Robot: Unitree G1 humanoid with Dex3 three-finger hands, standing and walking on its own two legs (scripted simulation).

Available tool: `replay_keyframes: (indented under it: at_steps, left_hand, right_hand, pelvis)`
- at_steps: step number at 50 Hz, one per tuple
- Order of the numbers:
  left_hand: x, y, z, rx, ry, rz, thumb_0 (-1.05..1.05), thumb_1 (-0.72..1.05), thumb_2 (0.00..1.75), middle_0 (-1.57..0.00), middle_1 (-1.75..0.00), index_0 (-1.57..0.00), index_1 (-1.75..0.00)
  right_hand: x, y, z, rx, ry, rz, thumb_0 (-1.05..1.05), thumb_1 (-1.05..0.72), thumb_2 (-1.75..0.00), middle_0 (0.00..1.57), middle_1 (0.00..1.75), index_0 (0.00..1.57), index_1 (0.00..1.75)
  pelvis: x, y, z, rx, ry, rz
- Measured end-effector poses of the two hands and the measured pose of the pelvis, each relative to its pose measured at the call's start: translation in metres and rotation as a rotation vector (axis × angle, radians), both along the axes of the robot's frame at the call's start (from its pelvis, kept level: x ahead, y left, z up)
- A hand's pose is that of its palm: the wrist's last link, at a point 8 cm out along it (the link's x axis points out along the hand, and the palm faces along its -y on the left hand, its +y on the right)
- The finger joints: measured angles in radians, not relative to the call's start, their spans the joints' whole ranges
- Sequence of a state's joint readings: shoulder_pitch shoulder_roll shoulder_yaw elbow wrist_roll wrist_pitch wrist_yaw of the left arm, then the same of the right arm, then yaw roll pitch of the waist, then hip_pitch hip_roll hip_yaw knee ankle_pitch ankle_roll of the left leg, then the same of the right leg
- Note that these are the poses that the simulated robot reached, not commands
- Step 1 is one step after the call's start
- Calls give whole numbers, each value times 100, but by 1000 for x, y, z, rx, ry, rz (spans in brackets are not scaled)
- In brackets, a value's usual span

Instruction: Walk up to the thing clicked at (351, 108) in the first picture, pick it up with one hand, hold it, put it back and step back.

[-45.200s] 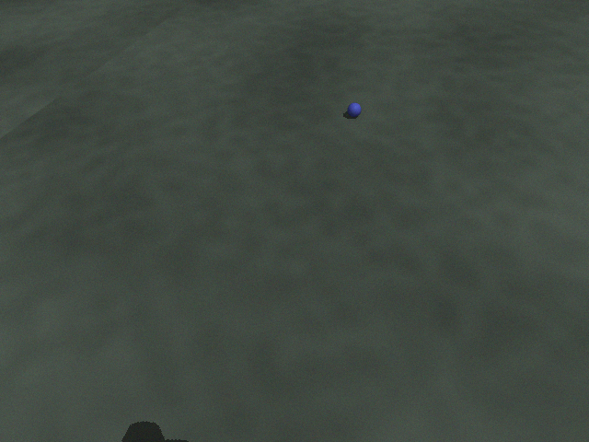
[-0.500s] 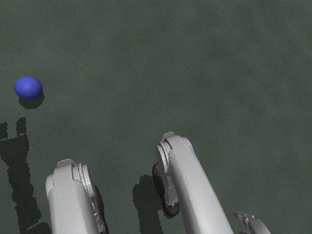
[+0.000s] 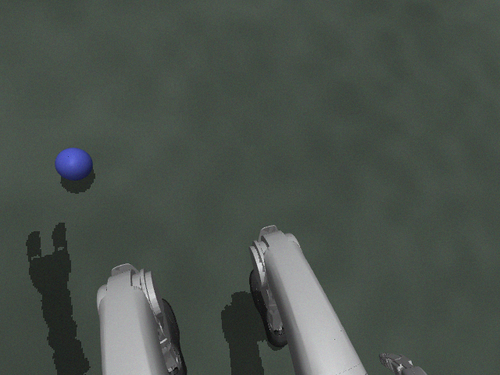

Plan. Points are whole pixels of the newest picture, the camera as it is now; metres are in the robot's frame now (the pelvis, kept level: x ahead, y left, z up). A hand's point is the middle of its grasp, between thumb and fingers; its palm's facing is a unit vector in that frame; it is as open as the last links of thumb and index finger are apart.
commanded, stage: go down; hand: left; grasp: from above
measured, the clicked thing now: (74, 164) +0.60 +0.27 -0.43
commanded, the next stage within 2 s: none
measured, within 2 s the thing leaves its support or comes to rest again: neither
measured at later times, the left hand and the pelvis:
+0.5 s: hand out of the picture +0.57 +0.29 +0.01, palm faces -0.42 -0.06 -0.90, open 13.9 cm; pelvis +0.02 -0.01 +0.05, yaw +1 degrees
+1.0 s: hand out of the picture +0.57 +0.29 +0.03, palm faces -0.41 -0.06 -0.91, open 14.3 cm; pelvis +0.02 -0.01 +0.07, yaw +1 degrees
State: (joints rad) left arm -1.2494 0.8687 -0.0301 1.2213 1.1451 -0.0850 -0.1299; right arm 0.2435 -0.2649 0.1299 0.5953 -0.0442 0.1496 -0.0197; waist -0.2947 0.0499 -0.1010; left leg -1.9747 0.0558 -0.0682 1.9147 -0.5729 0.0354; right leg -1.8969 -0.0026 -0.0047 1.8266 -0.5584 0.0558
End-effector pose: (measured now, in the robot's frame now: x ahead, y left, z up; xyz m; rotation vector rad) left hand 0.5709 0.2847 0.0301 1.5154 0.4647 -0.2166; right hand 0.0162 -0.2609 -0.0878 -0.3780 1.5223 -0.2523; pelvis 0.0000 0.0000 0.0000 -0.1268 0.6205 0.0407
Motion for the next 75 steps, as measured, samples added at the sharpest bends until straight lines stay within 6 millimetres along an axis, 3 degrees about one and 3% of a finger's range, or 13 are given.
replay_keyframes:
  at_steps: [8, 19, 29, 60, 75]
  left_hand:
    - [1, 1, 16, -6, 1, -3, 0, -38, 87, -23, -87, -23, -87]
    - [2, 4, 35, -8, 1, -10, 0, -44, 92, -18, -92, -17, -93]
    - [0, 4, 43, -10, 3, -9, 0, -50, 96, -12, -100, -11, -99]
    - [2, 1, 65, -4, -5, -7, 0, -58, 101, -7, -104, -6, -104]
    - [0, 0, 52, 0, 1, -2, 0, -58, 101, -7, -104, -6, -103]
  right_hand:
    - [3, 3, 12, 12, -11, -13, 0, -91, -89, 21, 30, 20, 30]
    - [24, -4, 31, 13, -35, 6, 0, -91, -89, 21, 30, 20, 30]
    - [37, -9, 42, 20, -43, 17, 0, -91, -89, 21, 30, 20, 30]
    - [28, -2, 64, 34, -17, -29, 0, -91, -90, 20, 30, 20, 30]
    - [29, -3, 65, 29, -12, -33, 0, -91, -90, 20, 30, 20, 30]
  pelvis:
    - [5, -2, 15, 6, 0, -1]
    - [15, -6, 38, 12, 2, 1]
    - [20, -9, 51, 16, -2, 3]
    - [26, -8, 74, 17, -17, -1]
    - [28, -8, 73, 17, -9, -3]
